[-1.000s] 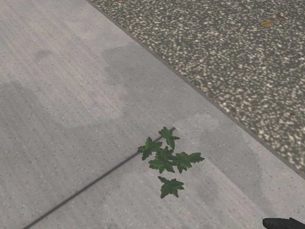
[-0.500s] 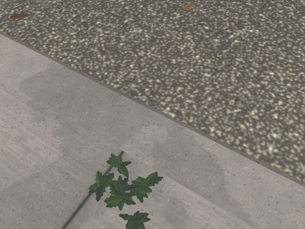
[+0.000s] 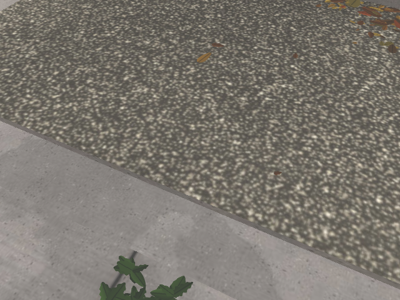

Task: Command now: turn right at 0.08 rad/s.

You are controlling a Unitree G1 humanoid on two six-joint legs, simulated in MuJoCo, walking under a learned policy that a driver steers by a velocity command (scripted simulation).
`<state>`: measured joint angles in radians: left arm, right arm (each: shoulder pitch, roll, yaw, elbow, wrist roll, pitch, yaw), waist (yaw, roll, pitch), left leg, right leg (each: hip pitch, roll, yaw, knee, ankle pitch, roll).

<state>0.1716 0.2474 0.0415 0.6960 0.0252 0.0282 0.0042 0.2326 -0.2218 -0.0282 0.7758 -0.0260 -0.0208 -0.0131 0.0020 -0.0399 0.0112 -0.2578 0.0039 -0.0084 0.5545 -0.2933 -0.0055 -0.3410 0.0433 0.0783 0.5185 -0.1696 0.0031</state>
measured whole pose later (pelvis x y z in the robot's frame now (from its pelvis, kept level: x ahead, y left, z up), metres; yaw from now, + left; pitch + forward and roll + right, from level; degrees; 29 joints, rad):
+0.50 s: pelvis +0.03 +0.01 +0.00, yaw +0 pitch -1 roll +0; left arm 0.17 0.21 0.05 0.82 0.01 0.02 0.03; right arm 0.22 -0.22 -0.02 0.84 -0.01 -0.03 -0.01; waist 0.00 0.00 0.03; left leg -0.18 -0.01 0.00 0.54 -0.34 0.01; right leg -0.29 0.03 0.09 0.55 -0.24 0.01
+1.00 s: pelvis +0.10 -0.03 +0.00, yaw +1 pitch +0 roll +0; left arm 0.19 0.26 0.08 0.97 -0.02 -0.09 -0.01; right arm 0.37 -0.29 -0.06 0.97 0.03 -0.05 -0.02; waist -0.01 0.05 0.01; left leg -0.17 0.03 -0.04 0.73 -0.46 0.01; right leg -0.28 0.01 -0.05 0.55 -0.27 -0.05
